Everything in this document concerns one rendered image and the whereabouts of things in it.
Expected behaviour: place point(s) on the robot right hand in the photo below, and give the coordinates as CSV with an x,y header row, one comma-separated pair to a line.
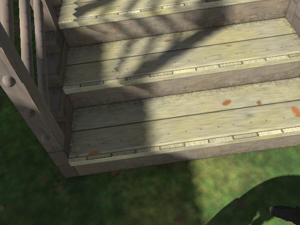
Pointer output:
x,y
287,213

